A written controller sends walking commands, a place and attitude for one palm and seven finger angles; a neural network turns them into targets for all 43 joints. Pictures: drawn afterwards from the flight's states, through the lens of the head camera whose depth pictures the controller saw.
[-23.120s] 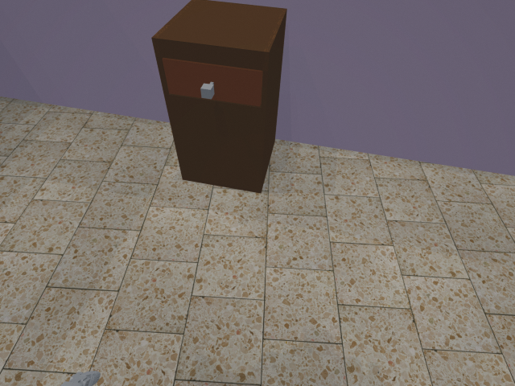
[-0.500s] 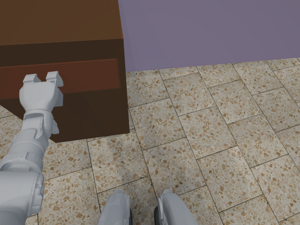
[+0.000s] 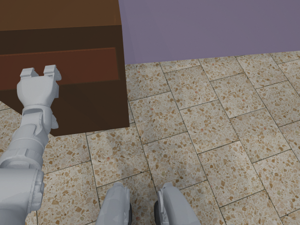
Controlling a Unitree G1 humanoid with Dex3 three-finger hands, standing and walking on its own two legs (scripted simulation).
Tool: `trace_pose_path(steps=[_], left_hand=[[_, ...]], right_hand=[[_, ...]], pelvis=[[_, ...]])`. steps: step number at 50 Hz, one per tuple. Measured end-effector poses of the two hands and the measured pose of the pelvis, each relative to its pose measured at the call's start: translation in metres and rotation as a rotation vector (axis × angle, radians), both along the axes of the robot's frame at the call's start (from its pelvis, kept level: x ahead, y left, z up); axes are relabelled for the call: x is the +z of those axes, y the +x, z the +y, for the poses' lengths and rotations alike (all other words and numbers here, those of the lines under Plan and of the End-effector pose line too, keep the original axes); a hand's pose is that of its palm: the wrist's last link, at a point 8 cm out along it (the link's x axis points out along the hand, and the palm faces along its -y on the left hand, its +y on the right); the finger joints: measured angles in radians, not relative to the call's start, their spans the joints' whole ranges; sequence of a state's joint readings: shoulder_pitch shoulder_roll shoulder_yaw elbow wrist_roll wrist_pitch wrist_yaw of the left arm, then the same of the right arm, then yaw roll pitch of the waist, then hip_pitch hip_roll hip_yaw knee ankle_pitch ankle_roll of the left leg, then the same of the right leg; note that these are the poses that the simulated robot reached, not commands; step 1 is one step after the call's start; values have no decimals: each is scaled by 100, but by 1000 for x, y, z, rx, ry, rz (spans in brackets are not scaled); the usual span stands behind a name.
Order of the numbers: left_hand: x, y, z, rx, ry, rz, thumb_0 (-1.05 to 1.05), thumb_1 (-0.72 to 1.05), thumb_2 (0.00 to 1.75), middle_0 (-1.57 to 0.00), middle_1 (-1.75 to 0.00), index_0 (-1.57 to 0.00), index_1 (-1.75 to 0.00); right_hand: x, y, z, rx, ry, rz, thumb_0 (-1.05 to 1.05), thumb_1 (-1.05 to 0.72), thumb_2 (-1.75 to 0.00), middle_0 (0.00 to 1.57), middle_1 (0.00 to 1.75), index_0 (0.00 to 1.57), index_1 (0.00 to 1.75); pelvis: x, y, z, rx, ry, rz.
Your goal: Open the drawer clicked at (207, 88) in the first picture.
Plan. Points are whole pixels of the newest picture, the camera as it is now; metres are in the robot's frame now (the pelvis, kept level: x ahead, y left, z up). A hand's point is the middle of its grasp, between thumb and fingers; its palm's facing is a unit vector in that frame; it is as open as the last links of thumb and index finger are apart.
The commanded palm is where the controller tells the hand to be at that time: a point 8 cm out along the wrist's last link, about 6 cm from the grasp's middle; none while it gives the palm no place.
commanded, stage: lower the fingers behind the handle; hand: left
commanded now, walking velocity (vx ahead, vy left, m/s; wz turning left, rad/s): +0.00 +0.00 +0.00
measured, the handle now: (49, 82) +0.50 +0.28 -0.03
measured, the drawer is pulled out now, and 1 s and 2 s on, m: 0.00 0.00 0.11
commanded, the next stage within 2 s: close the thumb around the handle in 0.22 s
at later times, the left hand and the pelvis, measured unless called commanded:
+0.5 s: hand (49, 98) +0.46 +0.28 -0.05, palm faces -0.04 -0.02 -1.00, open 13.0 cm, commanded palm +0.45 +0.26 +0.01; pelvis +0.00 +0.00 +0.00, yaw +0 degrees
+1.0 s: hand (48, 99) +0.46 +0.28 -0.05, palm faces -0.04 -0.04 -1.00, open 7.7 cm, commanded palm +0.45 +0.26 +0.01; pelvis +0.00 +0.00 +0.00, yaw +0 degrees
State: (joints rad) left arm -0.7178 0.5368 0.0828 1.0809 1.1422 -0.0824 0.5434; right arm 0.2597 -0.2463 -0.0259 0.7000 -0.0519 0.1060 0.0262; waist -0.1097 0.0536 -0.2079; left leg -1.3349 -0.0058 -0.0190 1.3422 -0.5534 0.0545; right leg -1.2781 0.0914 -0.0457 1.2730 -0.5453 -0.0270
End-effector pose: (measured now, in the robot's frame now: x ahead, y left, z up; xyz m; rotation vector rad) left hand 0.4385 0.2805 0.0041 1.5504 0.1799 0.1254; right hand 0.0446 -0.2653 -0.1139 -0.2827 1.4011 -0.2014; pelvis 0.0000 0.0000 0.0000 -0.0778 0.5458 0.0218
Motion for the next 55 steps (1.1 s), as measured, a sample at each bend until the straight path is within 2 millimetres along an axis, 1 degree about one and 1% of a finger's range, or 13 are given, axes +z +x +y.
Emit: trace_pose_path(steps=[9, 18, 21, 24, 28, 41, 45, 55], left_hand=[[2, 2, -3, -10, -1, 37, 0, -48, 30, -32, -120, -32, -120], [1, 1, -3, -24, -9, 11, 0, -48, 30, -32, -120, -32, -120], [0, 0, -3, -20, -5, 6, 0, -45, 31, -32, -120, -32, -120], [1, 0, -3, -13, -3, 5, 0, -38, 34, -33, -121, -32, -121], [1, 1, -3, -7, -4, 14, 0, -23, 41, -34, -123, -33, -123], [1, 2, 0, -18, -14, 21, 0, 41, 69, -39, -130, -37, -130], [0, 0, 0, -19, -23, 10, 1, 43, 71, -40, -132, -31, -132], [0, 0, 0, -19, -21, 5, 1, 42, 72, -42, -134, -31, -134]], right_hand=[[4, 1, 1, 0, 0, -15, 0, -90, -90, 21, 30, 20, 30], [4, -2, -3, -5, -6, 0, 0, -90, -90, 21, 30, 20, 30], [3, -2, -3, -7, -5, 5, 0, -90, -90, 21, 30, 20, 30], [3, -2, -3, -8, -3, 8, 0, -90, -90, 20, 30, 20, 30], [4, -1, -2, -6, -1, 5, 0, -90, -90, 20, 30, 20, 30], [5, 1, -2, -5, -6, -5, 0, -90, -90, 21, 30, 20, 30], [4, 1, -1, -7, -6, -1, 0, -90, -90, 21, 30, 20, 30], [5, 1, 1, -6, -4, 1, 0, -90, -90, 21, 30, 20, 30]], pelvis=[[3, 1, -1, -1, 2, -2], [2, 2, -1, -5, 3, 0], [2, 3, -1, -5, 3, 1], [3, 3, -1, -4, 4, 0], [4, 3, -1, -3, 4, -2], [3, 4, 0, -7, 3, 0], [3, 4, 0, -9, 3, 0], [3, 3, 3, -7, 0, -3]])
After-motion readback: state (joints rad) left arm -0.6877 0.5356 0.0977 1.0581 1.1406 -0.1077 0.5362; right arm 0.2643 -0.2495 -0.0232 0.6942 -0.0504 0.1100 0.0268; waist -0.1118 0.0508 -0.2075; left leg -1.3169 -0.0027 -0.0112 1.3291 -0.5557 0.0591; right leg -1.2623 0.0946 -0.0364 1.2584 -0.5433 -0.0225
